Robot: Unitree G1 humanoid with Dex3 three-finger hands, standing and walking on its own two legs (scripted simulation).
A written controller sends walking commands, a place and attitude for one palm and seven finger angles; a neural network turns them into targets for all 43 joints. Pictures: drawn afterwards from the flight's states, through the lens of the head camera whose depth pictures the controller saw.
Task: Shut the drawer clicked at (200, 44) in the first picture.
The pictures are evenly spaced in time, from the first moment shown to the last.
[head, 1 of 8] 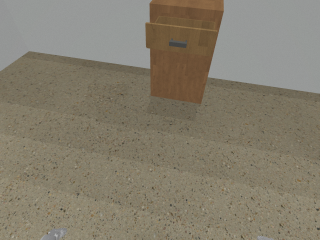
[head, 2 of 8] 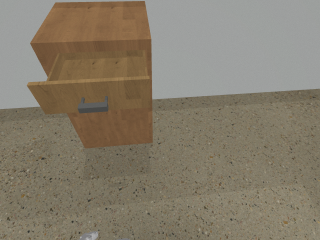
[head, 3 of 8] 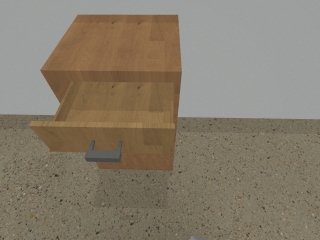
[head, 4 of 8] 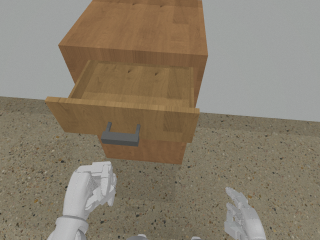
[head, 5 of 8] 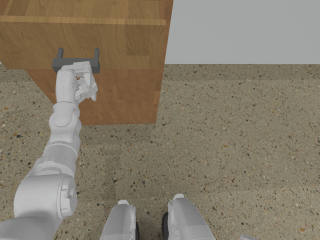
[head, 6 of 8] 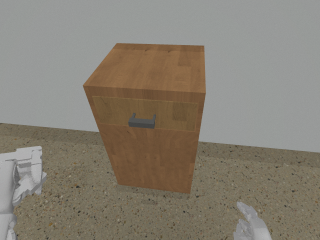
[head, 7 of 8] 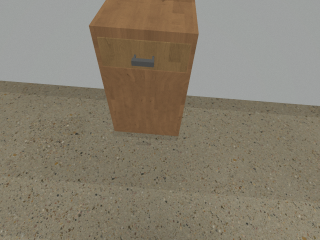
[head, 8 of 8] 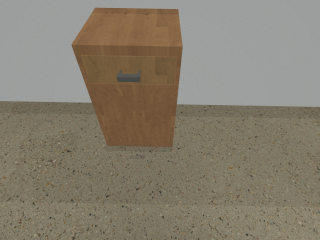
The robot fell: no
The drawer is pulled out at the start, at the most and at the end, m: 0.21 0.21 0.00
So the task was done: yes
